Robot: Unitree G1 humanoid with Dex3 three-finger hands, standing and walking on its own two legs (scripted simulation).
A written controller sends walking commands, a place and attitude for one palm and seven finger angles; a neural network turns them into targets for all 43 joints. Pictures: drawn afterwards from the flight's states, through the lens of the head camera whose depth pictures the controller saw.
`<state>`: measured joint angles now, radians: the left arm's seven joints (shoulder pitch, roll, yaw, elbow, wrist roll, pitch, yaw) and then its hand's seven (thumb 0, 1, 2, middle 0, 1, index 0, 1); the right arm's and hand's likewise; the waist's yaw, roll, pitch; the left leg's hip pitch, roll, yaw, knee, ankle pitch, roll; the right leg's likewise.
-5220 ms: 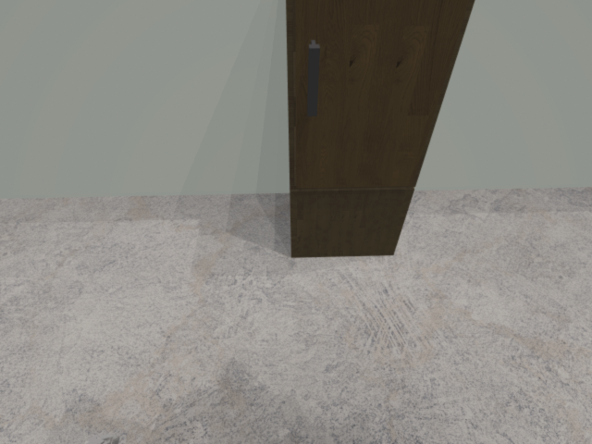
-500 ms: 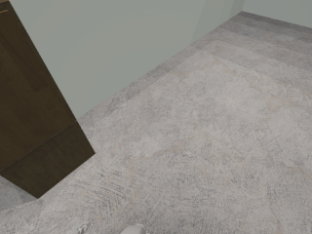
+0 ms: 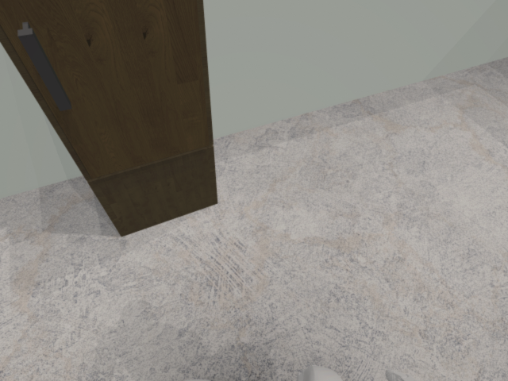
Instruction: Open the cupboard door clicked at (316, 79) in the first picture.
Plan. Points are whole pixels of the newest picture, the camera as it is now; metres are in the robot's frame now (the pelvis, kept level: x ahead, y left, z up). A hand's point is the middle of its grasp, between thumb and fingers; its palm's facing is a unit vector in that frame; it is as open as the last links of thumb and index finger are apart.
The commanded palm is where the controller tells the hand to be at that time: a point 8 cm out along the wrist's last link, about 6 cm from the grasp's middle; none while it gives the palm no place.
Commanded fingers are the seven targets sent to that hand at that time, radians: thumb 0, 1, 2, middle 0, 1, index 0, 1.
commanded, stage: turn to face it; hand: left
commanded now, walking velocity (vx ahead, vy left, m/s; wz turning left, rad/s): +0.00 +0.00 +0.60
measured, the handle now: (46, 68) +0.68 +0.52 +0.06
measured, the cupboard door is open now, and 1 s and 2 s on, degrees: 0 0 0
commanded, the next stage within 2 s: take the last steps up to it in 0.66 s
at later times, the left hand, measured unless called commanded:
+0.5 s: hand out of the picture +0.01 +0.18 -0.15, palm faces +0.31 -0.92 -0.26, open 7.4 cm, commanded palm none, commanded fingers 0.00 0.90 0.90 -0.20 -0.30 -0.20 -0.30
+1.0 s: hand out of the picture -0.03 +0.19 -0.16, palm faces +0.41 -0.89 -0.21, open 7.4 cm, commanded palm none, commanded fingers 0.00 0.90 0.90 -0.20 -0.30 -0.20 -0.30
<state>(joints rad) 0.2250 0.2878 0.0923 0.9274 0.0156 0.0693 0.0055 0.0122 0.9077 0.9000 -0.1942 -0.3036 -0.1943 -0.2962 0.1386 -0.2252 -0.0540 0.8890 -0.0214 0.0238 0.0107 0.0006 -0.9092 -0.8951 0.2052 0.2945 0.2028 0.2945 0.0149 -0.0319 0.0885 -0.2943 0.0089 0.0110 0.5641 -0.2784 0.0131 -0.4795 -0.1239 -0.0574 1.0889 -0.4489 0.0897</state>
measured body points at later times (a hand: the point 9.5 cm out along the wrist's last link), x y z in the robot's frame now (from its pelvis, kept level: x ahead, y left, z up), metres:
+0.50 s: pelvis +0.00 -0.03 +0.00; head +0.03 -0.04 +0.45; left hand +0.00 +0.22 -0.13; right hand +0.15 -0.26 -0.15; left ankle -0.05 +0.11 -0.68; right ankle +0.03 -0.15 -0.73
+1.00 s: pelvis +0.00 +0.00 +0.01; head +0.00 -0.01 +0.46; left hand -0.05 +0.24 -0.14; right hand +0.14 -0.20 -0.15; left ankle -0.05 +0.10 -0.73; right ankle +0.04 -0.11 -0.72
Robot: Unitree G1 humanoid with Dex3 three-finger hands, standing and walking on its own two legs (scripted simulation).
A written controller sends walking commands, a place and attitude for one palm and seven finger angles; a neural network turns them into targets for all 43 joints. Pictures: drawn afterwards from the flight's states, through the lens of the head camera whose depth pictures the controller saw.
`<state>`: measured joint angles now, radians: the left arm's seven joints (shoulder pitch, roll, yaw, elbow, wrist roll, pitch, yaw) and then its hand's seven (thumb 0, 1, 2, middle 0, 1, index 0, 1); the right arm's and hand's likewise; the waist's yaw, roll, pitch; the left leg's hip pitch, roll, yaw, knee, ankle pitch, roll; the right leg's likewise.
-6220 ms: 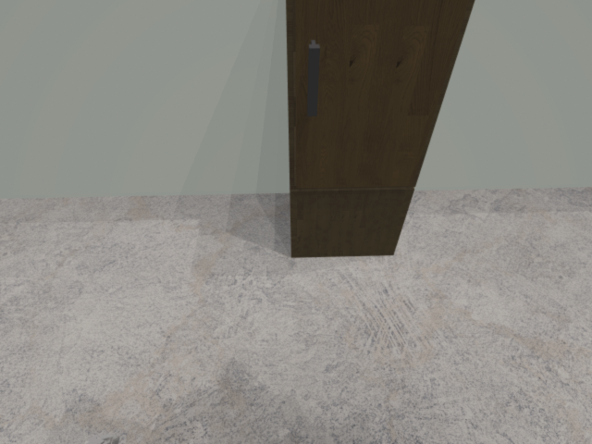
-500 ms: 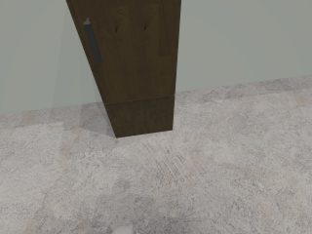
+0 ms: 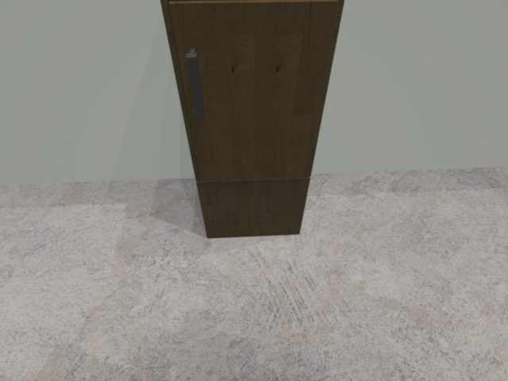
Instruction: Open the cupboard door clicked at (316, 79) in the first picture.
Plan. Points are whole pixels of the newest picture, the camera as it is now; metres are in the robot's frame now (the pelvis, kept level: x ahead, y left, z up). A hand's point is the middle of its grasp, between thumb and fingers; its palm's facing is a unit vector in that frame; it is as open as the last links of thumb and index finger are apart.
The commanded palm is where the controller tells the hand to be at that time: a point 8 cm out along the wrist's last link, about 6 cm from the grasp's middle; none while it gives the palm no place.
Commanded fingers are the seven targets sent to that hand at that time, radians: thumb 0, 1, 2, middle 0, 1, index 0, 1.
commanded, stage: take the last steps up to it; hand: left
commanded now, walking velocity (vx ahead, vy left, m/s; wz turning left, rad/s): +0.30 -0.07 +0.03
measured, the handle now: (196, 84) +0.83 +0.20 +0.05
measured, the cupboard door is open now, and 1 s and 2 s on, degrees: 0 0 0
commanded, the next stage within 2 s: come to a stop and stand still in 0.78 s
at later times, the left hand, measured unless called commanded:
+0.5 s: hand out of the picture +0.00 +0.16 -0.18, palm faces +0.14 -0.99 -0.09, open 7.4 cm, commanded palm none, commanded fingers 0.00 0.90 0.90 -0.20 -0.30 -0.20 -0.30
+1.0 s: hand (193, 267) +0.39 +0.16 -0.16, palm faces -0.01 -0.98 -0.22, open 7.4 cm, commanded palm none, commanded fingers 0.00 0.90 0.90 -0.20 -0.30 -0.20 -0.30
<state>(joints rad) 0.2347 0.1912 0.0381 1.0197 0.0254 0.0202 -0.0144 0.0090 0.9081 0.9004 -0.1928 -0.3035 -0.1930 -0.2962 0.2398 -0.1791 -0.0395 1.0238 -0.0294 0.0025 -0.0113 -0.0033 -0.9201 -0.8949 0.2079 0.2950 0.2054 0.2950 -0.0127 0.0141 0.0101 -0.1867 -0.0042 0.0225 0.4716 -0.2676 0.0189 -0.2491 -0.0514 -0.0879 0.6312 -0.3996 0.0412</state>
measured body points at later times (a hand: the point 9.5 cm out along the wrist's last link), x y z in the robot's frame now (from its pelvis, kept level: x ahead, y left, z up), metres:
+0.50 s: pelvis +0.14 +0.03 -0.02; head +0.16 +0.05 +0.43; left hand +0.00 +0.21 -0.17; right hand +0.22 -0.19 -0.16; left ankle +0.20 +0.13 -0.74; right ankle +0.00 -0.10 -0.71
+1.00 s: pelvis +0.29 -0.01 -0.01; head +0.31 -0.03 +0.44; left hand +0.39 +0.21 -0.15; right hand +0.25 -0.23 -0.18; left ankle +0.22 +0.12 -0.70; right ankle +0.34 -0.12 -0.74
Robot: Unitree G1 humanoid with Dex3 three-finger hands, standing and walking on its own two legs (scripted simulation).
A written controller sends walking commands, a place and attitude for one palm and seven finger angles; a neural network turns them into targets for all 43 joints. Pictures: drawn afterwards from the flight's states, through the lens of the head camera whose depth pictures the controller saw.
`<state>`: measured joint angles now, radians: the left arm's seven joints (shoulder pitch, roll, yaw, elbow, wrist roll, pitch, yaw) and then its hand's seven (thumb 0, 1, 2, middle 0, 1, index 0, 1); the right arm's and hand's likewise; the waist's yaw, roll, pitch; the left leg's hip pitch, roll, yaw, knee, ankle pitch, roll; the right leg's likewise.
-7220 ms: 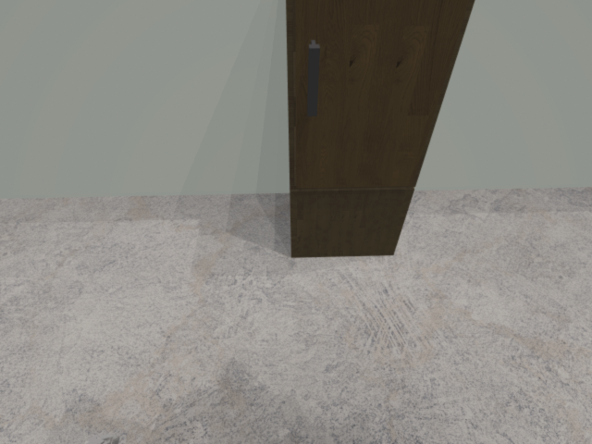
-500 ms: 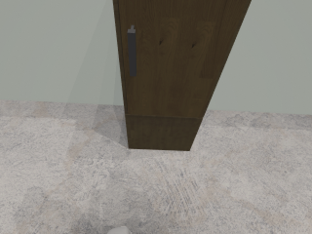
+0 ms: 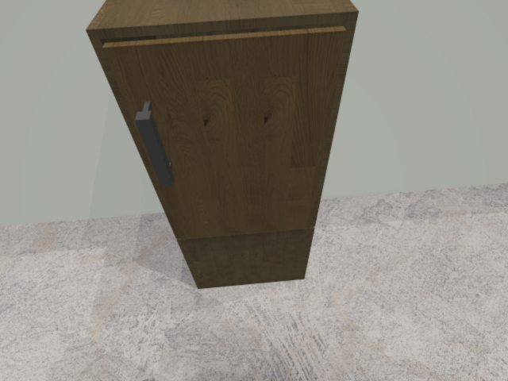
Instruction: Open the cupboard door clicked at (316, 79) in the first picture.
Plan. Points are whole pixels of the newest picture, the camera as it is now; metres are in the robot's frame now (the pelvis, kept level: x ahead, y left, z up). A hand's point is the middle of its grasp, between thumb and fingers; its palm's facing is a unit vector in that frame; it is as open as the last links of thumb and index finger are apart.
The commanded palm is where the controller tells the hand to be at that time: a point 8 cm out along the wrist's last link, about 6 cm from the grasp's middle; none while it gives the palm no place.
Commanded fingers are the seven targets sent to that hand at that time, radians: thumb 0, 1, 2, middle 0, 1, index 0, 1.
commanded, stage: come to a stop and stand still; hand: left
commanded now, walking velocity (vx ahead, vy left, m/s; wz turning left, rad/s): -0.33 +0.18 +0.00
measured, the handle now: (158, 145) +0.54 +0.22 +0.06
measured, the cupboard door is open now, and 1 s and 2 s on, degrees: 0 0 0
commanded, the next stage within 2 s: look again from close up in 1.08 s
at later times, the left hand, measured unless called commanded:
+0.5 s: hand out of the picture +0.02 +0.22 -0.17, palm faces +0.06 -0.98 -0.19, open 7.4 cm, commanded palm none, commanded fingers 0.00 0.90 0.90 -0.20 -0.30 -0.20 -0.30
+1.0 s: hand out of the picture -0.04 +0.17 -0.17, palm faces +0.03 -0.98 -0.20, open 7.4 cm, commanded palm none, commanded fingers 0.00 0.90 0.90 -0.20 -0.30 -0.20 -0.30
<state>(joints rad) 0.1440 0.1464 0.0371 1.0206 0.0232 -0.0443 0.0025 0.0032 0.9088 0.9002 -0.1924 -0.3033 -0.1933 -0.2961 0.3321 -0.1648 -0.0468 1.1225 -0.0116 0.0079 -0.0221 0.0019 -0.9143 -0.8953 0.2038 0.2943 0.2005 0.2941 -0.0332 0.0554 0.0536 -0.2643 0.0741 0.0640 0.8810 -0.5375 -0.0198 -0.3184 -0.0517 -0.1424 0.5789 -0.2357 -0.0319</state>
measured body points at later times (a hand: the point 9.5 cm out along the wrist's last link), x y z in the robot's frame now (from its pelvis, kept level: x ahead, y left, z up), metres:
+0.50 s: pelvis -0.01 +0.03 +0.01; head +0.01 +0.05 +0.46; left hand +0.01 +0.27 -0.15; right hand +0.08 -0.20 -0.13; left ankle +0.04 +0.11 -0.73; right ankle -0.05 -0.12 -0.68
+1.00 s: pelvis -0.05 -0.01 +0.00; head -0.06 +0.00 +0.45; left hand -0.04 +0.22 -0.16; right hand -0.07 -0.23 -0.16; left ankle +0.04 +0.11 -0.73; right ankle -0.05 -0.13 -0.73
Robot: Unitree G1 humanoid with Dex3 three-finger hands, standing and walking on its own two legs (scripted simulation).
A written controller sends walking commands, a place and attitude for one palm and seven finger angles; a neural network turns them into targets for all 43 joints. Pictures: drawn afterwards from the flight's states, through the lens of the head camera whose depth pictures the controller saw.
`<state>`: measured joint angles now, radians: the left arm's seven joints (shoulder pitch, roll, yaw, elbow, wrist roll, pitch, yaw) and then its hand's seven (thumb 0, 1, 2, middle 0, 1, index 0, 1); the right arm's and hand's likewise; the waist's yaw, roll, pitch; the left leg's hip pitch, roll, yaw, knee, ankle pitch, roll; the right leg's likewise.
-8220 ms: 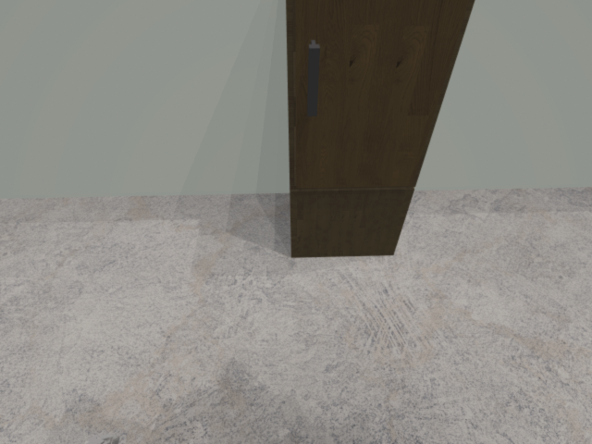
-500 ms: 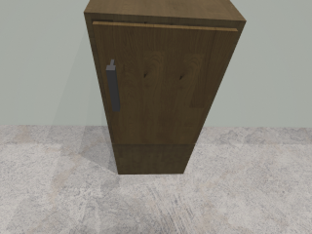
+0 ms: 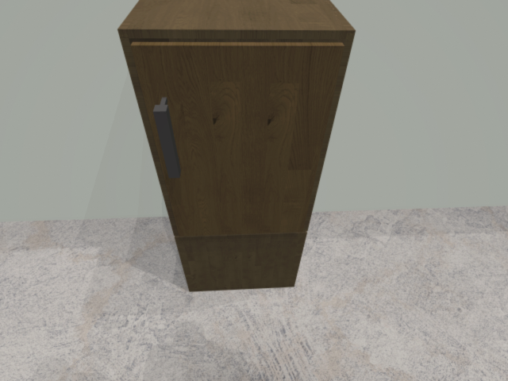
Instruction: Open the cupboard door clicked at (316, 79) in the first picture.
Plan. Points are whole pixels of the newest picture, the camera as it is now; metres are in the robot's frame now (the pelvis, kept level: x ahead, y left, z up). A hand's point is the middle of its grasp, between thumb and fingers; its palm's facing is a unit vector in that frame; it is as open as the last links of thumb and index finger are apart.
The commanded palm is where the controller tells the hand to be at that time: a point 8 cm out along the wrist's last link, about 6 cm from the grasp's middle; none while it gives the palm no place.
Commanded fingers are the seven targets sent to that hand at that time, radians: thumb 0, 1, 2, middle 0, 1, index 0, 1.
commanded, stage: come to a stop and stand still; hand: left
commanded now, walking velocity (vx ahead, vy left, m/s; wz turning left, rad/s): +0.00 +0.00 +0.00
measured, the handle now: (169, 138) +0.59 +0.21 +0.07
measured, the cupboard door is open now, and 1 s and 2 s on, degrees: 0 0 0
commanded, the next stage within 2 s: look again from close up in 0.08 s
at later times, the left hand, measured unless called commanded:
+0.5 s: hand out of the picture -0.02 +0.15 -0.17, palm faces +0.05 -0.99 -0.14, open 7.4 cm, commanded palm none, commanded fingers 0.00 0.90 0.90 -0.20 -0.30 -0.20 -0.30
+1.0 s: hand (136, 329) +0.21 +0.19 -0.02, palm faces +0.27 -0.95 -0.14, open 7.5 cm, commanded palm +0.14 +0.23 -0.04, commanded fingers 0.00 0.67 0.80 -0.22 -0.45 -0.22 -0.45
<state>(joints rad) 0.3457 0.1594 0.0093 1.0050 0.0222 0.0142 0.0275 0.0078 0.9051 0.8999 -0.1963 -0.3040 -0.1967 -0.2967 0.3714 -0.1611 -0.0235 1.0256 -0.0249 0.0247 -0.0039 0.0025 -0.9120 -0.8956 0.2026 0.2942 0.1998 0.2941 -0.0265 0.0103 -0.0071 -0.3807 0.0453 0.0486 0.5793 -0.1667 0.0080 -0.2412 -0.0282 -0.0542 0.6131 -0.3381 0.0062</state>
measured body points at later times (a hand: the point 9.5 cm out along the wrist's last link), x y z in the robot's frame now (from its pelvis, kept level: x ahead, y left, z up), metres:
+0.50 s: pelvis +0.01 +0.00 +0.01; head +0.01 +0.01 +0.46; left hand -0.02 +0.21 -0.16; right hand +0.02 -0.23 -0.14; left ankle +0.09 +0.12 -0.73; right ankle +0.00 -0.13 -0.73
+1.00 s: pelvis +0.02 +0.00 -0.01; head +0.03 +0.00 +0.44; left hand +0.19 +0.24 -0.01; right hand +0.13 -0.24 -0.12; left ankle +0.09 +0.12 -0.73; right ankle +0.00 -0.13 -0.73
